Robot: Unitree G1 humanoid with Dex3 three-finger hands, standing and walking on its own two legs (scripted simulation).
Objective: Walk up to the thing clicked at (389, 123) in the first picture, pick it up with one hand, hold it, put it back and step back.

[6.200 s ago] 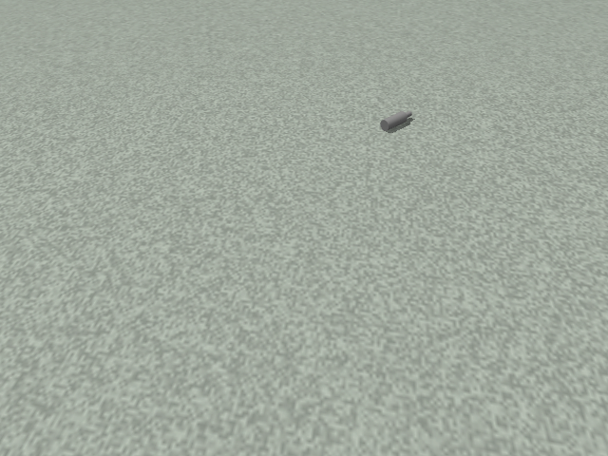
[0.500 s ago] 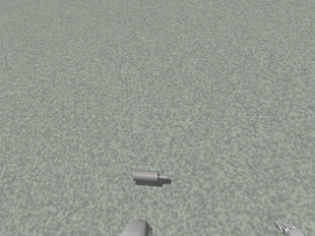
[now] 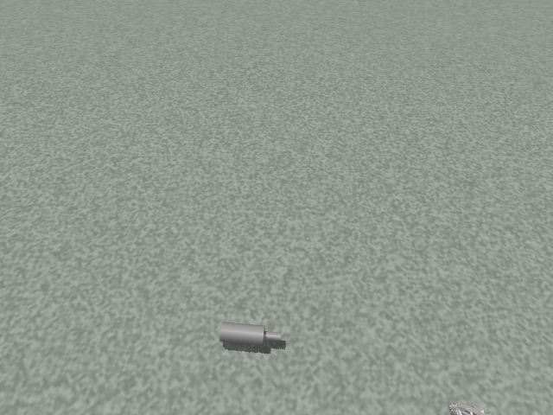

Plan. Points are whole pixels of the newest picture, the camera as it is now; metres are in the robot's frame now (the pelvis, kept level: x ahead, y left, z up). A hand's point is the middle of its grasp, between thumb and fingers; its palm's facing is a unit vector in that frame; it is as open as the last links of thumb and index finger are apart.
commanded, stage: walk up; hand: left
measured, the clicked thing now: (250, 334) +0.51 +0.09 -0.73
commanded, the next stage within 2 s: stand in 0.82 s
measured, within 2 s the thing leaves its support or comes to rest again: neither
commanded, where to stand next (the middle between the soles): +0.08 +0.01 m, yaw -3 degrees
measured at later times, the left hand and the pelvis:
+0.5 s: hand out of the picture +0.11 +0.25 -0.14, palm faces -0.03 -0.93 -0.35, open 7.4 cm; pelvis +0.01 +0.00 +0.01, yaw +0 degrees
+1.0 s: hand out of the picture +0.09 +0.25 -0.14, palm faces -0.03 -0.94 -0.35, open 7.4 cm; pelvis +0.02 -0.01 +0.02, yaw -1 degrees
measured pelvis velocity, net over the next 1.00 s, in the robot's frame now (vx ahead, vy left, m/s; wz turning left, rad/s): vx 0.02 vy -0.01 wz -0.01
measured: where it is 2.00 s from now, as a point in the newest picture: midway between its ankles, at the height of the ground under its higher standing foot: outside the picture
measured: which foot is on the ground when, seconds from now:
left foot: down 0.00-1.00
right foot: down 0.00-1.00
